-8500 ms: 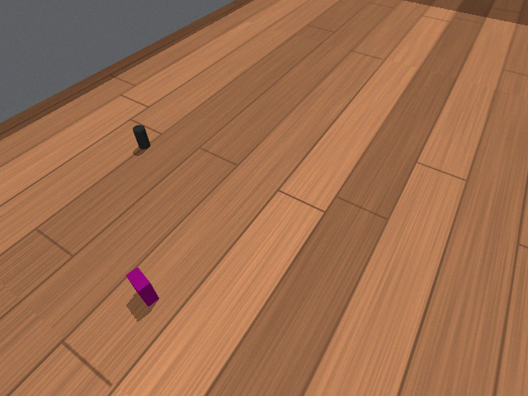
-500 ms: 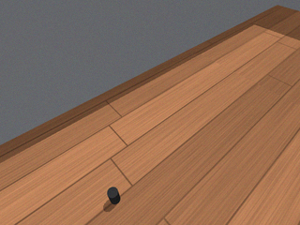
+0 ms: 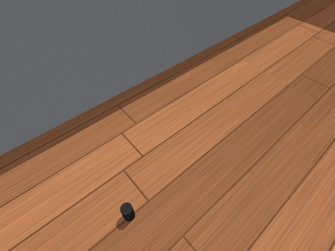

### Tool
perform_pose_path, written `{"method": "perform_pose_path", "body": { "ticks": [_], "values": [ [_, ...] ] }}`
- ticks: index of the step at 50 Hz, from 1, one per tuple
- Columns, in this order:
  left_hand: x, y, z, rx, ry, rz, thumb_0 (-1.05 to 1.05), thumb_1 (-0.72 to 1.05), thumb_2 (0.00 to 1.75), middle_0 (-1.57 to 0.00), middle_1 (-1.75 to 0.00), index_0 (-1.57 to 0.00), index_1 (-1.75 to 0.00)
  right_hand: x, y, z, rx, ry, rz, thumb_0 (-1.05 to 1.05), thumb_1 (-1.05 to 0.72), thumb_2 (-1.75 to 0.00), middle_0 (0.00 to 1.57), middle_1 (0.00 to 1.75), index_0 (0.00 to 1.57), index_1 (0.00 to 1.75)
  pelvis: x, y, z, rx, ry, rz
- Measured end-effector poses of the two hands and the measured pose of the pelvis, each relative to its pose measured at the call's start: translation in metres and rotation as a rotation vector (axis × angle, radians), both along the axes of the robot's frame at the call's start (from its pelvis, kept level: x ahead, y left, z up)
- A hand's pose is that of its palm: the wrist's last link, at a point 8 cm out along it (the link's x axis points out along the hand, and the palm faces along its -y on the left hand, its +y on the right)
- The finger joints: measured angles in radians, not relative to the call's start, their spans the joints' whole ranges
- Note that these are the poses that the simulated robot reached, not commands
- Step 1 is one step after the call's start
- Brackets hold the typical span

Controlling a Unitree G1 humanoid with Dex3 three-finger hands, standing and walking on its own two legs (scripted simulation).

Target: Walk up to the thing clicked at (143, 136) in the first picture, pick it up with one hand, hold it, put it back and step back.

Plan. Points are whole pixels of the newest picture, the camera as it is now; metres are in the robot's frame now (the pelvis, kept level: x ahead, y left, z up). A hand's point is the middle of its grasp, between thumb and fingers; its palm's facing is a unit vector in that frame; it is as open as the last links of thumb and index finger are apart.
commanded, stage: go down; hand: left
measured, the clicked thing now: (127, 212) +0.43 +0.22 -0.72
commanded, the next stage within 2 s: none
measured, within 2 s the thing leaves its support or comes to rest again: neither
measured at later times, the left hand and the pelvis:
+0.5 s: hand (73, 249) +0.17 +0.27 -0.18, palm faces +0.01 -0.93 -0.36, open 14.8 cm; pelvis +0.02 +0.01 -0.04, yaw -2 degrees
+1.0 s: hand out of the picture +0.16 +0.28 -0.19, palm faces +0.01 -0.93 -0.36, open 16.7 cm; pelvis +0.01 +0.01 -0.08, yaw -1 degrees
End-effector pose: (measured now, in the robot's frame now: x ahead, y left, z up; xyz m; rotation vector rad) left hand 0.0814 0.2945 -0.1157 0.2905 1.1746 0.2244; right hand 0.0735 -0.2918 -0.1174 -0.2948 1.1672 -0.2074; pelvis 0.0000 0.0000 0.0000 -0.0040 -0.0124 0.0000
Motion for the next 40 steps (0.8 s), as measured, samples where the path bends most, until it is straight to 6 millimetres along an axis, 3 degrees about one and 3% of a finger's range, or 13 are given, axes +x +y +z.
{"method": "perform_pose_path", "body": {
  "ticks": [7, 11, 16, 24, 33, 40],
  "values": [
    [0.065, -0.001, -0.008, -0.011, -0.077, -0.026, 0.00, 0.57, 0.83, -0.09, -0.45, -0.09, -0.42, 0.009, 0.024, -0.004, 0.036, -0.099, -0.016, 0.00, -0.96, -0.91, 0.20, 0.30, 0.20, 0.30, -0.006, -0.002, -0.011, -0.002, 0.083, -0.013],
    [0.084, 0.003, -0.009, 0.005, -0.084, -0.049, 0.00, 0.37, 0.76, -0.06, -0.48, -0.07, -0.45, 0.008, 0.031, -0.006, 0.050, -0.121, -0.040, 0.00, -0.95, -0.91, 0.21, 0.30, 0.20, 0.30, -0.001, -0.001, -0.015, -0.002, 0.112, -0.026],
    [0.085, 0.009, -0.012, 0.025, -0.038, -0.049, 0.00, 0.12, 0.66, -0.05, -0.49, -0.06, -0.46, 0.016, 0.035, -0.009, 0.058, -0.154, -0.044, 0.01, -0.92, -0.90, 0.21, 0.30, 0.20, 0.30, 0.007, 0.004, -0.022, -0.005, 0.142, -0.030],
    [0.078, 0.015, -0.029, 0.029, -0.028, -0.029, 0.00, -0.21, 0.54, -0.05, -0.44, -0.06, -0.43, 0.046, 0.034, -0.016, 0.029, -0.234, -0.004, 0.01, -0.86, -0.88, 0.21, 0.30, 0.20, 0.30, 0.015, 0.007, -0.040, -0.011, 0.205, -0.026],
    [0.087, 0.018, -0.032, 0.029, -0.079, -0.056, -0.01, -0.35, 0.46, -0.05, -0.40, -0.05, -0.40, 0.078, 0.038, -0.019, -0.006, -0.330, 0.021, 0.01, -0.82, -0.87, 0.21, 0.30, 0.20, 0.30, 0.021, 0.009, -0.057, -0.024, 0.238, -0.021],
    [0.082, 0.022, -0.033, 0.026, -0.058, -0.050, -0.01, -0.40, 0.35, -0.06, -0.32, -0.05, -0.32, 0.090, 0.045, -0.021, -0.012, -0.389, 0.034, 0.01, -0.81, -0.87, 0.21, 0.30, 0.20, 0.30, 0.021, 0.011, -0.066, -0.034, 0.258, -0.018]
  ]
}}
